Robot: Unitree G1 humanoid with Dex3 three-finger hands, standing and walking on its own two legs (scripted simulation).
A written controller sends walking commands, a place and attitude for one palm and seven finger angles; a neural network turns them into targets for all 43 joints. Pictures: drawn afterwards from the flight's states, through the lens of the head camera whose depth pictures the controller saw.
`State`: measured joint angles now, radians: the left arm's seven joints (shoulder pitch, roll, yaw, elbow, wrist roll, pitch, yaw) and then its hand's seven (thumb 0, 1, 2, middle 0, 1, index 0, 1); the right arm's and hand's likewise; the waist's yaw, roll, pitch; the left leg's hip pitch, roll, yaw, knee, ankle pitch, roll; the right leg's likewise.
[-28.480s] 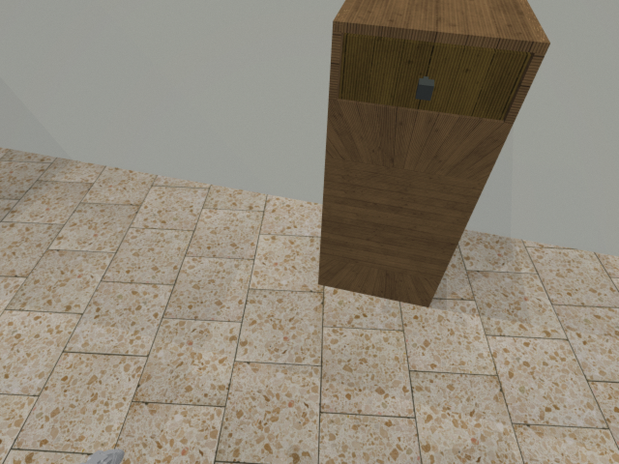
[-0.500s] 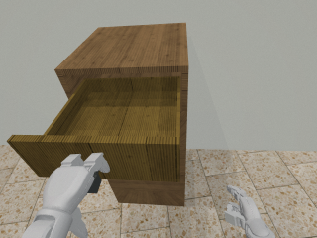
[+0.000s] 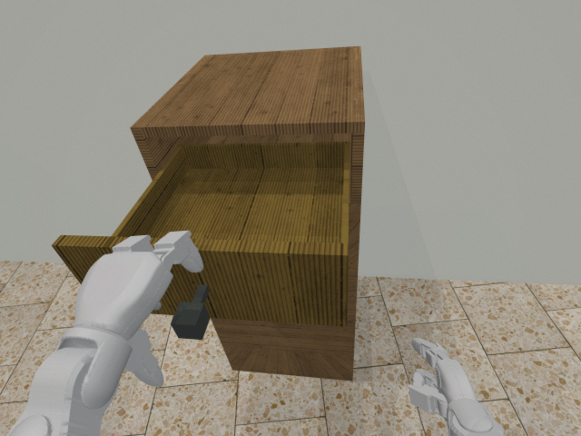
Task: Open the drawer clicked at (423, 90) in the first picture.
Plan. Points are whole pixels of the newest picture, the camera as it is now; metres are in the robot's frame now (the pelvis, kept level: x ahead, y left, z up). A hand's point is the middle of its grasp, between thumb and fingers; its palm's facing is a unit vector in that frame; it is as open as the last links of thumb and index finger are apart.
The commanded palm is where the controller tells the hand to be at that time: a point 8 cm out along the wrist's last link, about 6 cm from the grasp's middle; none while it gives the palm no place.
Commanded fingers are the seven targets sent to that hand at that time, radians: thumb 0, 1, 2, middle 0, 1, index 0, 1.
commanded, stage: lift the hand off the handle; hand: left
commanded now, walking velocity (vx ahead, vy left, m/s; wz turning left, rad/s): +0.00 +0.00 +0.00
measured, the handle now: (195, 309) +0.23 +0.18 +0.10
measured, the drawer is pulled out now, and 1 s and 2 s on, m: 0.29 0.29 0.29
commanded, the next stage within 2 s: draw the hand back to the body in 0.54 s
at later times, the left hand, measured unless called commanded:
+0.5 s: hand (161, 192) +0.26 +0.18 +0.27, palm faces +0.44 -0.20 -0.88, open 13.8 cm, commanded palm +0.18 +0.19 +0.31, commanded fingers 0.00 -0.50 0.30 -0.30 -1.20 -0.30 -1.20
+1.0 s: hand (138, 239) +0.22 +0.21 +0.23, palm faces +0.36 -0.23 -0.91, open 13.9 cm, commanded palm +0.16 +0.22 +0.30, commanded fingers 0.00 -0.50 0.30 -0.30 -1.20 -0.30 -1.20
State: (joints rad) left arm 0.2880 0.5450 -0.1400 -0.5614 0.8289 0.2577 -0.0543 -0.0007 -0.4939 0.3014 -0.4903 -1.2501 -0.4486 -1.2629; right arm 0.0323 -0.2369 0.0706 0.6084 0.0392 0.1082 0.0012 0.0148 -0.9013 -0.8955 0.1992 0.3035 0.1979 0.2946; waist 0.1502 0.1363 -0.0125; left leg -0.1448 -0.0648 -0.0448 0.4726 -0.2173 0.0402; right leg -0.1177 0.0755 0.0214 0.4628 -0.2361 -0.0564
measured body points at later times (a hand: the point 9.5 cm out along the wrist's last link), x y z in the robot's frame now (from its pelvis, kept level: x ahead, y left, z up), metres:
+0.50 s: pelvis -0.02 +0.00 +0.00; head -0.06 -0.06 +0.44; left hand +0.23 +0.19 +0.32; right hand +0.23 -0.18 -0.06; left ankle +0.03 +0.09 -0.74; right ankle +0.02 -0.08 -0.74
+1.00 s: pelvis +0.01 +0.00 -0.01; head -0.01 -0.06 +0.44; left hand +0.20 +0.21 +0.28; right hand +0.28 -0.17 -0.07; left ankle +0.03 +0.09 -0.74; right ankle +0.02 -0.08 -0.74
